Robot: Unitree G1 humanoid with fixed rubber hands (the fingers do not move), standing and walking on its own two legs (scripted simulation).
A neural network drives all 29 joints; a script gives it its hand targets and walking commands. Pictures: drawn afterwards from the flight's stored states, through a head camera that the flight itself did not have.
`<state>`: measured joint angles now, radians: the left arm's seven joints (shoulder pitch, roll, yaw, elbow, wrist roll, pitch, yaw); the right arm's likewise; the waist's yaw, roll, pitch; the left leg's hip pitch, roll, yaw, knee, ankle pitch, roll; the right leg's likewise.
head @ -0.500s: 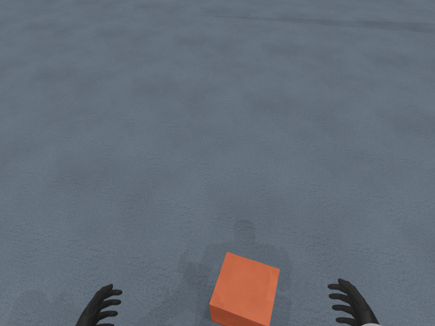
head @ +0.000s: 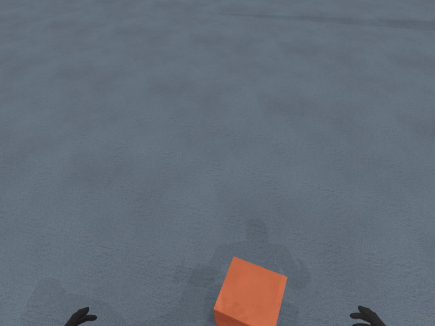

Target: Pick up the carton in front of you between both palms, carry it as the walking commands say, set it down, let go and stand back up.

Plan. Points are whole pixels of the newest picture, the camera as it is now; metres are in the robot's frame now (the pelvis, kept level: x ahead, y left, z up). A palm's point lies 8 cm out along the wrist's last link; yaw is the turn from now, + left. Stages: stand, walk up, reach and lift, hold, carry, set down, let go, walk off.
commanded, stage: stand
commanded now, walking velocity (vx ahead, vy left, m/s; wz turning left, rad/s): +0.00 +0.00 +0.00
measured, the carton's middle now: (249, 302) +0.35 -0.09 -0.65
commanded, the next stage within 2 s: none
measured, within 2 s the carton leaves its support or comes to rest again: neither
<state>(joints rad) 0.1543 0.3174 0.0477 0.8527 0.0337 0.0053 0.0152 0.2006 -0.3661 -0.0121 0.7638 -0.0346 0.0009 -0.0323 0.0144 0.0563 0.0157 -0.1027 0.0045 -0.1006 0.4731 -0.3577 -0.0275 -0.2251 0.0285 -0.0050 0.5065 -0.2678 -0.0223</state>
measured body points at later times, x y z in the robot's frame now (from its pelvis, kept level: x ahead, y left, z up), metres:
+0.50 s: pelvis -0.01 +0.00 +0.01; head -0.02 -0.02 +0.46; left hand +0.09 +0.31 -0.10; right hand +0.10 -0.30 -0.11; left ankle -0.06 +0.14 -0.74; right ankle +0.00 -0.11 -0.74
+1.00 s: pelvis -0.02 +0.00 +0.01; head -0.03 -0.01 +0.46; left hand +0.07 +0.32 -0.10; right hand +0.08 -0.30 -0.12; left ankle -0.06 +0.14 -0.74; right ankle +0.00 -0.11 -0.74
